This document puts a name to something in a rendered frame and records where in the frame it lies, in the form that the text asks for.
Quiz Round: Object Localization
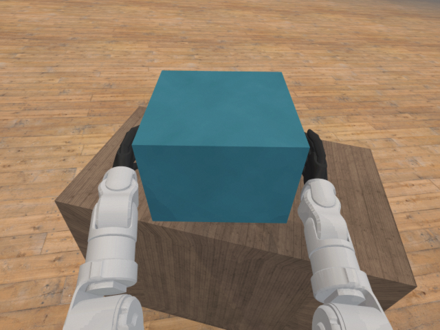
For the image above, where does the pedestal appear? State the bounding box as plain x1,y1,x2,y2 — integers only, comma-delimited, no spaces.
55,106,417,330

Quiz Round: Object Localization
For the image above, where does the right robot hand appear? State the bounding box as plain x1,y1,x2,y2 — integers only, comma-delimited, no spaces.
302,129,328,185

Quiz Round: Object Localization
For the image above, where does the robot right forearm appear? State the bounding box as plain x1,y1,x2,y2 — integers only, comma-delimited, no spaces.
298,179,393,330

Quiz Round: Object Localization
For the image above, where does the left robot hand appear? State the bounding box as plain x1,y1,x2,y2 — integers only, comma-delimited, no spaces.
112,125,139,170

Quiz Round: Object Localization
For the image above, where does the robot right upper arm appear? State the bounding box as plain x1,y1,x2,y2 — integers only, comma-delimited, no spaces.
312,302,392,330

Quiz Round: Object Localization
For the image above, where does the robot left forearm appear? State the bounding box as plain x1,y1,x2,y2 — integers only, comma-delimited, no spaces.
63,166,139,330

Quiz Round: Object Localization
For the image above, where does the carton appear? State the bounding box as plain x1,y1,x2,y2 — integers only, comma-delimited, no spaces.
132,70,310,223

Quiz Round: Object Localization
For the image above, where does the robot left upper arm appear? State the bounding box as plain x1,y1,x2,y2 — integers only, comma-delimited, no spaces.
64,294,144,330

